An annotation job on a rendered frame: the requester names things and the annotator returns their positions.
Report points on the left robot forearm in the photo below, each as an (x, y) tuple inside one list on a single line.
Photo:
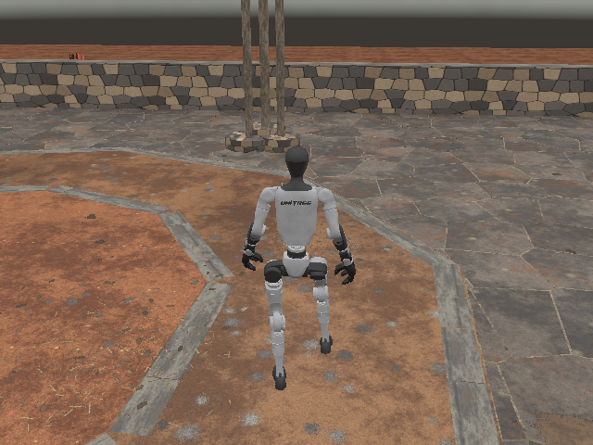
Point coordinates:
[(251, 242)]

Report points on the robot left foot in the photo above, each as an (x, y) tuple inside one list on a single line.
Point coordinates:
[(279, 381)]

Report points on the robot left upper arm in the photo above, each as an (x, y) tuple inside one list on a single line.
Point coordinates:
[(267, 196)]

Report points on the left robot hand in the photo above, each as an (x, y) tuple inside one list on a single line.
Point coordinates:
[(255, 257)]

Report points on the robot right upper arm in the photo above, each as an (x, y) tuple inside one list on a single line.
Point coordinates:
[(330, 211)]

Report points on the robot left thigh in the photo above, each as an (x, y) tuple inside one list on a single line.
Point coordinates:
[(273, 273)]

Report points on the right robot hand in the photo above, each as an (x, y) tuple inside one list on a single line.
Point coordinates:
[(350, 270)]

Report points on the right robot forearm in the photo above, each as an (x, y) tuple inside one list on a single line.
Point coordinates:
[(342, 248)]

